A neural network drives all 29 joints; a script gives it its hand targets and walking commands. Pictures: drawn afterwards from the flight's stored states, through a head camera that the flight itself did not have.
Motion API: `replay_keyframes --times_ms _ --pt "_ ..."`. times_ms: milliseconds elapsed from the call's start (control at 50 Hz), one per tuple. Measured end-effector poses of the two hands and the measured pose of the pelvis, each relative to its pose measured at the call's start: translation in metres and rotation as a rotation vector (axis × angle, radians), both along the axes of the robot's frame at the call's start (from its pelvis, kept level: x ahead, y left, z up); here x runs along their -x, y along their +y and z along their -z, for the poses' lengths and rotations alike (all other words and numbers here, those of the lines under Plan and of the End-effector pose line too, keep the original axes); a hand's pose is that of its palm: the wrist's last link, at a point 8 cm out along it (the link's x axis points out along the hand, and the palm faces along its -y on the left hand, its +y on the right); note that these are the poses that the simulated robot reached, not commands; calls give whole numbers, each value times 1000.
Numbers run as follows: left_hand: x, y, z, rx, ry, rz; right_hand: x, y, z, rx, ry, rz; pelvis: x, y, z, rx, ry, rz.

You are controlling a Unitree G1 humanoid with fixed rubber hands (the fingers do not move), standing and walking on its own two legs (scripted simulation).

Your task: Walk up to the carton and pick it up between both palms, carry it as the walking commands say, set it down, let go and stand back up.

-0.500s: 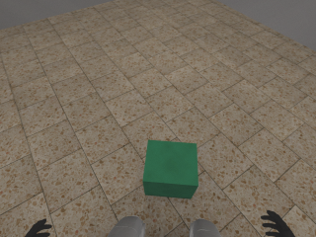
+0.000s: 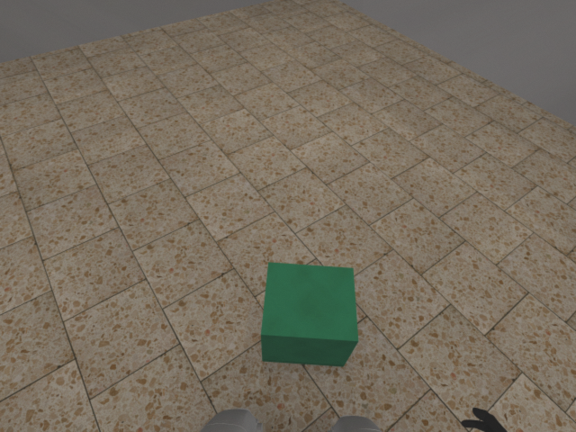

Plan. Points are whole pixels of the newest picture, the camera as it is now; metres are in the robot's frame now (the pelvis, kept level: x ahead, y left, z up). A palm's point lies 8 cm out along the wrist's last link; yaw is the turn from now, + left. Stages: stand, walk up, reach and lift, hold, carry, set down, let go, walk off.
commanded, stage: walk up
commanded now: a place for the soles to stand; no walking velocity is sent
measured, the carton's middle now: (306, 315) +0.52 -0.07 -0.62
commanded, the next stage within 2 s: none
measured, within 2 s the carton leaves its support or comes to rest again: neither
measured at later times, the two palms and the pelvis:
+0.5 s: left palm out of the picture +0.12 +0.28 -0.10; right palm out of the picture +0.12 -0.34 -0.09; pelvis +0.04 -0.03 +0.01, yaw -5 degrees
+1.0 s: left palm (168, 349) +0.24 +0.20 -0.10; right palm out of the picture +0.15 -0.42 -0.10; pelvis +0.11 -0.10 +0.01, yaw -8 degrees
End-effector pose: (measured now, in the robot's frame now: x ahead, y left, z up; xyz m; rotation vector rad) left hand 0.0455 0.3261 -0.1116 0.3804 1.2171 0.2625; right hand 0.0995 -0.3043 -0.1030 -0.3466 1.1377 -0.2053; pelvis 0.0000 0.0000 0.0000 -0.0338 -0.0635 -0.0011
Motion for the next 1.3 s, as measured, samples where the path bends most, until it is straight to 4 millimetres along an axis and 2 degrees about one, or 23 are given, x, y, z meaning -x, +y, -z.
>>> replay_keyframes --times_ms 100,200,380,480,600,740,820,900,960,1060,1180,1300 --pt "-6 -2 -4 9 17 -2 3 1 -2 -7 15 2 -2 1 -5 -7 8 7" --pt "-15 -9 -10 9 15 20 -5 -1 -4 -24 6 27 -9 -2 -10 -5 10 19" --pt "-49 -28 -19 24 -18 59 -27 -7 -8 -45 -39 30 -22 -11 -16 -22 19 36" --pt "-70 -41 -17 24 -8 86 -26 -32 -10 -23 -79 62 -39 -29 -12 -56 17 75" --pt "-94 -69 -16 42 -37 82 -17 -70 -10 17 -11 113 -65 -52 -12 -19 22 67" --pt "-115 -86 -6 77 -2 92 -41 -79 -16 48 -27 94 -82 -60 -12 -45 15 88" --pt "-145 -97 -3 80 -12 113 -41 -88 -19 60 -21 105 -91 -71 -12 -55 19 101" --pt "-179 -113 -6 73 -71 162 -38 -108 -14 70 10 130 -102 -86 -7 -49 18 118" --pt "-193 -122 -8 53 -87 183 -44 -118 -7 63 13 168 -107 -94 -4 -26 8 129" --pt "-207 -134 -9 52 -78 190 -63 -119 -1 39 -14 173 -116 -98 -4 -17 3 126" --pt "-231 -146 -17 66 -140 151 -70 -113 5 1 26 151 -126 -103 -7 -45 -4 107" --pt "-232 -144 -20 58 -144 153 -89 -106 5 -6 19 129 -124 -98 -10 -30 -14 94"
